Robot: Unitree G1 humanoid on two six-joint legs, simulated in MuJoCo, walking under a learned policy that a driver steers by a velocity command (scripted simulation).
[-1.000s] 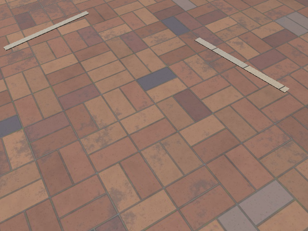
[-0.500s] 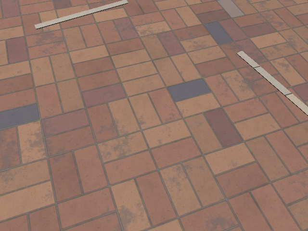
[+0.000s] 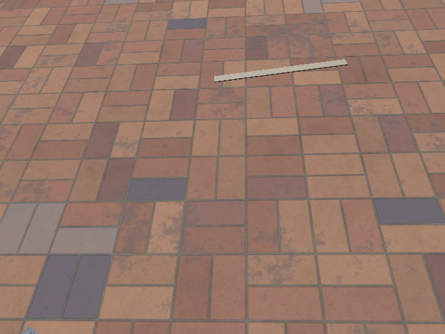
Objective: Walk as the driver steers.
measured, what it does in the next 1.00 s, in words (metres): walks ahead: left foot, then right foot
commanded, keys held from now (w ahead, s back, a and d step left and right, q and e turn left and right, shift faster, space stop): w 0.48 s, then w+e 0.52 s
